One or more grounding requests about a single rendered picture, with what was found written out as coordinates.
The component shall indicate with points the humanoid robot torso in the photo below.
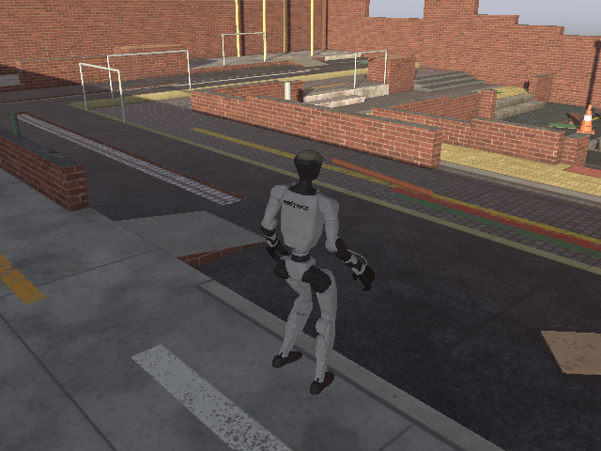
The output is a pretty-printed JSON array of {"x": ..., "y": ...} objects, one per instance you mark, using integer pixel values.
[{"x": 301, "y": 226}]

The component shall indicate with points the robot right forearm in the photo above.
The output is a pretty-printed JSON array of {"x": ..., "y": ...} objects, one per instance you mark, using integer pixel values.
[{"x": 350, "y": 260}]

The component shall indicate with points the robot right hand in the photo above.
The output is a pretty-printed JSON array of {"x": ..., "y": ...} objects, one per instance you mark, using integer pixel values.
[{"x": 366, "y": 277}]

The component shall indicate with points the robot head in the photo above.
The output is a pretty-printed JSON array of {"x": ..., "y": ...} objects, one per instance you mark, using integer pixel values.
[{"x": 308, "y": 163}]

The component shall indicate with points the robot left forearm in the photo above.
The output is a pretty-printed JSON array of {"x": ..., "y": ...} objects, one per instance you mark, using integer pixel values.
[{"x": 270, "y": 235}]

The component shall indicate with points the robot left upper arm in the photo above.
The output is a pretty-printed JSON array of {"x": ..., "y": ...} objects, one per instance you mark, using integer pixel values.
[{"x": 274, "y": 204}]

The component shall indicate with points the robot right upper arm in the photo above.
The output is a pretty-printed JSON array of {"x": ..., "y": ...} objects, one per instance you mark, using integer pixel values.
[{"x": 330, "y": 208}]

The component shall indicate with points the robot left hand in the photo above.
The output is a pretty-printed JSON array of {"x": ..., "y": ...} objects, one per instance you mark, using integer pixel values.
[{"x": 279, "y": 248}]

